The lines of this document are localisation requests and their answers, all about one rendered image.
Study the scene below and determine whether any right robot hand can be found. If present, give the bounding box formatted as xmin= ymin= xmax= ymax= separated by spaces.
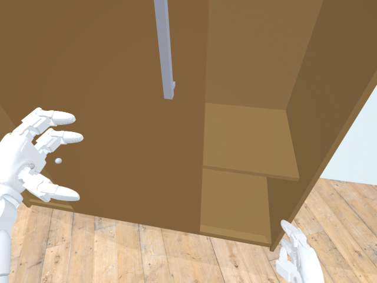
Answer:
xmin=276 ymin=220 xmax=325 ymax=283

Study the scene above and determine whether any robot left forearm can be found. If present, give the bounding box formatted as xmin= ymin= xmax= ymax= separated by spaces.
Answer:
xmin=0 ymin=183 xmax=23 ymax=283

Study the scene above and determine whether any handle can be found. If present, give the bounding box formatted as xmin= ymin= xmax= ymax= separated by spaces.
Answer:
xmin=154 ymin=0 xmax=176 ymax=100

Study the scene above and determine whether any left robot hand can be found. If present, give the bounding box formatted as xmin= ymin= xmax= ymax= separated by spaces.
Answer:
xmin=0 ymin=107 xmax=84 ymax=202

